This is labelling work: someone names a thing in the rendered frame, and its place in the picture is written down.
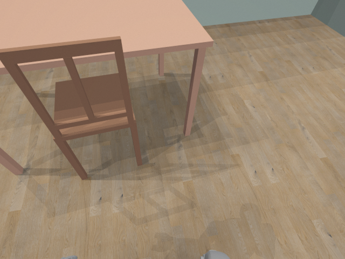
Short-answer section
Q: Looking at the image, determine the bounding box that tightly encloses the chair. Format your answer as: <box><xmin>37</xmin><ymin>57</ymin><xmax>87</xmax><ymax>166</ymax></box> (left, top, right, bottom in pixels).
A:
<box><xmin>0</xmin><ymin>36</ymin><xmax>142</xmax><ymax>180</ymax></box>

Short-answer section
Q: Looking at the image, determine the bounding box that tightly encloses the table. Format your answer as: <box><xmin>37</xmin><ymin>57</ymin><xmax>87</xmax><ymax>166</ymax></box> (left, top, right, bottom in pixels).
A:
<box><xmin>0</xmin><ymin>0</ymin><xmax>213</xmax><ymax>175</ymax></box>

